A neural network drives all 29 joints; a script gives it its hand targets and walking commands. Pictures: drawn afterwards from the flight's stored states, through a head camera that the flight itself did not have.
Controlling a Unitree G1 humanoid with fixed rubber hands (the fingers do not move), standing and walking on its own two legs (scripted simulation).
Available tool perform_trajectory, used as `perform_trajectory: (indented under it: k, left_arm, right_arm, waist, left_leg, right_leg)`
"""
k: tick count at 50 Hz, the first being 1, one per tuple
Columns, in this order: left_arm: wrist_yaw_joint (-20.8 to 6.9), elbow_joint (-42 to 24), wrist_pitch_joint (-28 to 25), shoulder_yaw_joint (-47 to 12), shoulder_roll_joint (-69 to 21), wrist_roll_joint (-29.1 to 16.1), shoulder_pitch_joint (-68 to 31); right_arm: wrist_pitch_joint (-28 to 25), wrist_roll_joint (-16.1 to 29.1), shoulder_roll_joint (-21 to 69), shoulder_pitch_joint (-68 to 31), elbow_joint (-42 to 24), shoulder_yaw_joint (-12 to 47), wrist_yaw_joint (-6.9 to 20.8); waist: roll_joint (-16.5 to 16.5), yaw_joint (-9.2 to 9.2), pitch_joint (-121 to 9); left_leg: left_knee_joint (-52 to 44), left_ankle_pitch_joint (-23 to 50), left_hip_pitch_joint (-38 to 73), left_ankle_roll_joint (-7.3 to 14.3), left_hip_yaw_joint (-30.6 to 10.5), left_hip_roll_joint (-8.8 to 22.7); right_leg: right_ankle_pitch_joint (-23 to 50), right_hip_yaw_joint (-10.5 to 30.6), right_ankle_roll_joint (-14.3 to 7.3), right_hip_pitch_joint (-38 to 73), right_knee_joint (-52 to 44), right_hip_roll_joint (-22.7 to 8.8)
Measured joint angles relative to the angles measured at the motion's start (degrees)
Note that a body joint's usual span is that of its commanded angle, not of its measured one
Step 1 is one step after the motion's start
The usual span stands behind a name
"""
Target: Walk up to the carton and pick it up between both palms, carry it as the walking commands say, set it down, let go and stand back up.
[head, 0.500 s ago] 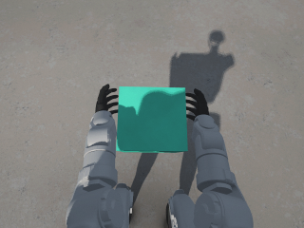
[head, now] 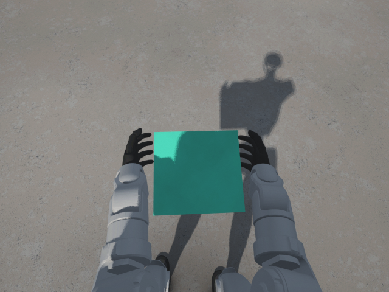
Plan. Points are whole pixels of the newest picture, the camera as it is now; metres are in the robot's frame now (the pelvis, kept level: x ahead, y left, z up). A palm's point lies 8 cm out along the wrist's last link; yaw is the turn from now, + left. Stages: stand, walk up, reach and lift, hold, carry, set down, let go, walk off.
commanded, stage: reach and lift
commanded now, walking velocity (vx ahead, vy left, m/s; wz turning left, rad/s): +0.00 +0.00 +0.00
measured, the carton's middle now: (195, 176) +0.37 +0.01 -0.10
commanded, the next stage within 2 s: hold in 1.98 s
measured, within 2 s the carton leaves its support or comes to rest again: neither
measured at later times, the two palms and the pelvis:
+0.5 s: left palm (122, 159) +0.34 +0.14 +0.06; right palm (272, 161) +0.34 -0.13 +0.06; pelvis +0.01 +0.00 +0.03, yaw +0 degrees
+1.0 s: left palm (121, 157) +0.33 +0.13 +0.10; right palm (286, 161) +0.33 -0.13 +0.09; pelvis +0.02 -0.01 +0.04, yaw +0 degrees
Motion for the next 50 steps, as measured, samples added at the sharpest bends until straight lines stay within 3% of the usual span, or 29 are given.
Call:
perform_trajectory:
  k: [14,33,50]
  left_arm:
    - [-0.27,0.22,4.21,-3.02,1.11,-1.21,3.01]
    - [0.05,-1.26,12.85,-5.85,2.37,-3.03,6.17]
    - [-0.53,-3.74,19.68,-7.03,2.36,-1.96,6.12]
  right_arm:
    - [3.57,0.93,-1.2,3.25,0.56,2.14,0.37]
    - [12.38,1.82,-2.23,5.85,0.06,6.56,-0.83]
    - [18.73,1.85,-2.31,6.03,-1.88,7.8,-1.15]
  waist:
    - [-0.33,0.56,0.97]
    - [0.44,0.87,3.28]
    - [0.37,0.7,5.68]
  left_leg:
    - [-8.46,2.25,14.11,0.25,0.6,-0.03]
    - [-15.3,2.83,32.66,0.04,0.56,0.17]
    - [-18.52,3.34,41.52,-0.35,0.35,0.43]
  right_leg:
    - [2.65,0.57,-0.01,13.97,-8.76,-0.59]
    - [3.77,0.48,-0.53,32.8,-16.4,-0.85]
    - [4.16,0.28,-1.03,41.5,-19.29,-0.76]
